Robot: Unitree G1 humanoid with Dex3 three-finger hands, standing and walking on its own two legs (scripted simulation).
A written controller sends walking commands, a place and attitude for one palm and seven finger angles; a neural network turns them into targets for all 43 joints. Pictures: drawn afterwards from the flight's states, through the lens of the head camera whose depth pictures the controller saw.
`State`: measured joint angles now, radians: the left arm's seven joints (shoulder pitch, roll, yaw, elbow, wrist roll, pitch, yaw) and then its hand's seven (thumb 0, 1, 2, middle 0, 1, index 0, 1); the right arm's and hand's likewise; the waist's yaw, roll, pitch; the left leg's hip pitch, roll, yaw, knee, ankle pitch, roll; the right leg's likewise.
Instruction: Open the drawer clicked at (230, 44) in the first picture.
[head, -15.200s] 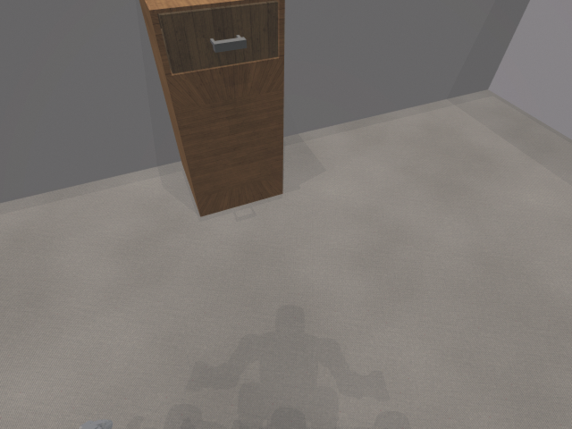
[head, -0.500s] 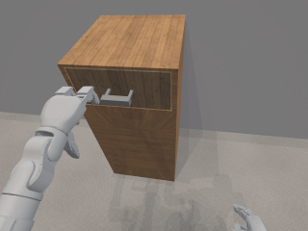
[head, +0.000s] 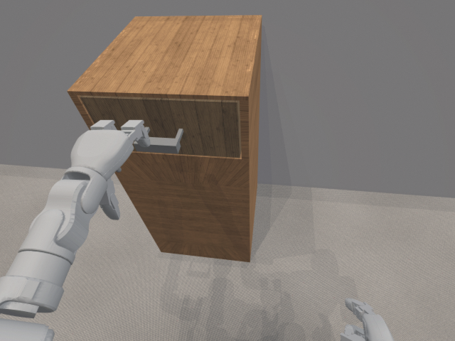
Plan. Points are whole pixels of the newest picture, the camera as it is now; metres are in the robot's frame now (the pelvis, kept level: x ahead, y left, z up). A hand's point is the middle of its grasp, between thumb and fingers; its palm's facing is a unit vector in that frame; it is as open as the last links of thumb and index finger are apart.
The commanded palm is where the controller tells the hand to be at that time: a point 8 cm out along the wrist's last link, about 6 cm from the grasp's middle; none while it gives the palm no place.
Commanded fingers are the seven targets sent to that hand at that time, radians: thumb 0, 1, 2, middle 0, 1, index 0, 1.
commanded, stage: move the hooked fingers above the handle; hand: left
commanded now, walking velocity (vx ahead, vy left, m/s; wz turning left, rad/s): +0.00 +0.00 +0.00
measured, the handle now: (160, 138) +0.54 +0.24 +0.02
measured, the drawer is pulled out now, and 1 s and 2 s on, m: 0.00 0.00 0.00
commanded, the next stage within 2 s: lower the fingers behind the handle in 1.86 s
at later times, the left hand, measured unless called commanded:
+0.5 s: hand (135, 154) +0.41 +0.23 +0.10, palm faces -0.01 -0.02 -1.00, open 13.8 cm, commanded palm +0.40 +0.24 +0.16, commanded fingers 0.00 -0.50 0.30 -0.30 -1.20 -0.30 -1.20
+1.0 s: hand (155, 137) +0.48 +0.22 +0.08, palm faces -0.01 -0.02 -1.00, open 13.8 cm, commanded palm +0.46 +0.23 +0.14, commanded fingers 0.00 -0.50 0.30 -0.30 -1.20 -0.30 -1.20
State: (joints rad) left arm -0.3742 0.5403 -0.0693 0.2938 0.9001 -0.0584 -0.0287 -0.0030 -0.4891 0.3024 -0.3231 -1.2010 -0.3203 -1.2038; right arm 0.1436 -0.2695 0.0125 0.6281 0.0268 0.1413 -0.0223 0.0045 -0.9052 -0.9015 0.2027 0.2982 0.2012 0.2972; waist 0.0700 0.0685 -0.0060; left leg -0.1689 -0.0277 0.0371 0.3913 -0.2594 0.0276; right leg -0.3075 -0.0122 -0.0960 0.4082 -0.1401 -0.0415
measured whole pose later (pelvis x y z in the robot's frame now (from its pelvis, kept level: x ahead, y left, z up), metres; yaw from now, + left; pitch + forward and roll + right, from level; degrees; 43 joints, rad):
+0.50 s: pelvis +0.00 +0.00 -0.01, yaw -1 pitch +6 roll +1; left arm -0.57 0.53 -0.09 0.56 0.95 -0.11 0.04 0.00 -0.49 0.30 -0.32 -1.20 -0.32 -1.20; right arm 0.22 -0.27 -0.02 0.64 0.04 0.14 -0.04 0.00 -0.91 -0.90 0.20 0.30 0.20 0.30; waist 0.03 0.05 -0.03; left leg -0.27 -0.03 0.05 0.46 -0.29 0.03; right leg -0.42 -0.02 -0.08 0.47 -0.17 -0.04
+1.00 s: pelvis +0.02 +0.01 -0.01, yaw -1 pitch +11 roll +0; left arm -0.75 0.49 -0.09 0.81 1.01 -0.12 0.13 0.00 -0.49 0.30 -0.32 -1.20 -0.32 -1.20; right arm 0.28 -0.26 -0.04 0.67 0.02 0.16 -0.03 0.00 -0.91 -0.90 0.20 0.30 0.20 0.30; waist -0.01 0.05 -0.08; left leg -0.37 -0.03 0.07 0.51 -0.34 0.05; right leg -0.52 -0.02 -0.06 0.53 -0.20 -0.02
